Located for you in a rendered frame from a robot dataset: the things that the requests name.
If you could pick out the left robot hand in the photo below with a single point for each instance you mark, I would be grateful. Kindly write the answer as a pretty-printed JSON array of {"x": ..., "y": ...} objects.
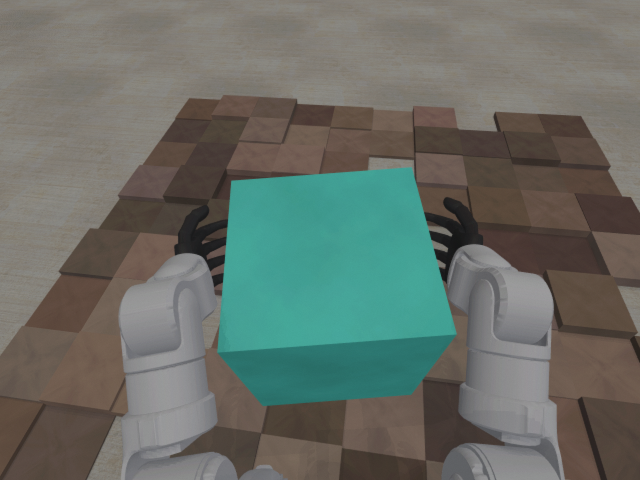
[{"x": 190, "y": 239}]

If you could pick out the robot left upper arm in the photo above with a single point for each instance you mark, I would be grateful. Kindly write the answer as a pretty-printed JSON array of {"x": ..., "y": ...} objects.
[{"x": 203, "y": 466}]

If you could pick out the robot right upper arm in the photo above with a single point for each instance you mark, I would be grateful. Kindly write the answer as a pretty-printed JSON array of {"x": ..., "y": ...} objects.
[{"x": 472, "y": 461}]

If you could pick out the robot right forearm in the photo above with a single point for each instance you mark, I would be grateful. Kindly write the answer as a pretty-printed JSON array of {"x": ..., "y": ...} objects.
[{"x": 509, "y": 332}]

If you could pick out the right robot hand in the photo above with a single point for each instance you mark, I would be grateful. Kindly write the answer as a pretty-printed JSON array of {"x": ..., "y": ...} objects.
[{"x": 465, "y": 233}]

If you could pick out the carton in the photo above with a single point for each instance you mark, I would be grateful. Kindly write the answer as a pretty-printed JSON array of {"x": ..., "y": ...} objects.
[{"x": 331, "y": 287}]

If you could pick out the robot left forearm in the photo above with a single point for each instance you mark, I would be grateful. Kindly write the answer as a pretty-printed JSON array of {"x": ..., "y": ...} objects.
[{"x": 160, "y": 321}]

